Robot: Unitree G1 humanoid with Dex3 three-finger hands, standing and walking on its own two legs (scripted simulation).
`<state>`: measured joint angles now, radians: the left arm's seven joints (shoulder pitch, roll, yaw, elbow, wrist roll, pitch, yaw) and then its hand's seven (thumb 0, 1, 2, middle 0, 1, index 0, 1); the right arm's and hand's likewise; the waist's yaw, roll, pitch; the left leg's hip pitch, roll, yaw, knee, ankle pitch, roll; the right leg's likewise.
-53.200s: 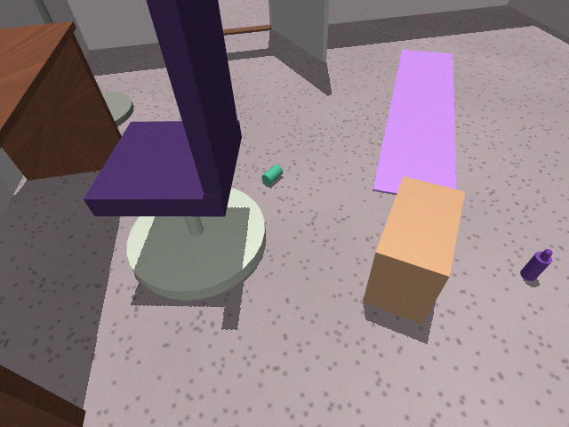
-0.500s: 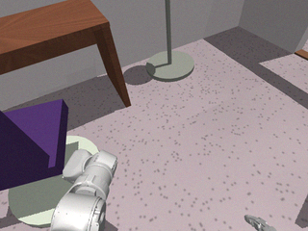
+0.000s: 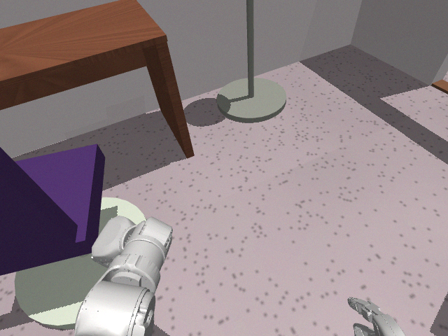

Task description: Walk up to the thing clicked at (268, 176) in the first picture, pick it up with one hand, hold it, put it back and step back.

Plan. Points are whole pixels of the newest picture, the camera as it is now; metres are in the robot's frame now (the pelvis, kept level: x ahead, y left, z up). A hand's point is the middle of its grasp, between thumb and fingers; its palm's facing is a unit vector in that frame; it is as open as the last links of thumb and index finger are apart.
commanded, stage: hold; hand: left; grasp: from above
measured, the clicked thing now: (136, 252) +0.33 +0.22 -0.07
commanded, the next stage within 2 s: crouch in 0.42 s
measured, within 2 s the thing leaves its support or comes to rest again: neither
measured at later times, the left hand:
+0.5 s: hand (130, 249) +0.32 +0.23 -0.04, palm faces -0.13 -0.45 -0.89, open 12.7 cm
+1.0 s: hand (140, 275) +0.31 +0.24 -0.14, palm faces -0.23 -0.38 -0.89, open 12.7 cm
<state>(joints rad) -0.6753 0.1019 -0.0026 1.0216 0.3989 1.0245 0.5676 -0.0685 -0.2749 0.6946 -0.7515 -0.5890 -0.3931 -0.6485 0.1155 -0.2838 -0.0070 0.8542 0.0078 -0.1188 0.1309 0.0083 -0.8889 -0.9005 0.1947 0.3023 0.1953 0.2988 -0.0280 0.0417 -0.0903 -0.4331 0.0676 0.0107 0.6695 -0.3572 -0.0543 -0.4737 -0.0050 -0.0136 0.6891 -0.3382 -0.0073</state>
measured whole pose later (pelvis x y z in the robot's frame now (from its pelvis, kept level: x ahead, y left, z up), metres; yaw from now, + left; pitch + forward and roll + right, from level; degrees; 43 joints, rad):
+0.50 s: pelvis +0.01 +0.00 +0.00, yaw +0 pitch +8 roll +0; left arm -0.69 0.11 0.01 1.06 0.42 1.01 0.54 -0.08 -0.29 0.70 -0.77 -0.59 -0.40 -0.66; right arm 0.12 -0.28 -0.02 0.85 0.02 -0.12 0.14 0.01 -0.89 -0.90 0.19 0.30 0.20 0.30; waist -0.02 0.04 -0.10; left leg -0.42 0.06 0.01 0.65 -0.36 -0.05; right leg -0.46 -0.01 -0.02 0.67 -0.35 0.00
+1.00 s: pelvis -0.02 +0.00 -0.05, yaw -1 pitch +19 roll +0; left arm -0.87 0.20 0.15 1.45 0.49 0.79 0.71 -0.06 -0.22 0.67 -0.72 -0.64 -0.34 -0.66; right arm 0.15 -0.28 -0.04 0.90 -0.06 -0.19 0.15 0.00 -0.85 -0.89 0.20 0.30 0.20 0.30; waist -0.09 -0.03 -0.15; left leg -0.89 0.08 -0.01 1.01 -0.46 -0.06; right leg -0.92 0.01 -0.01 1.00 -0.42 -0.01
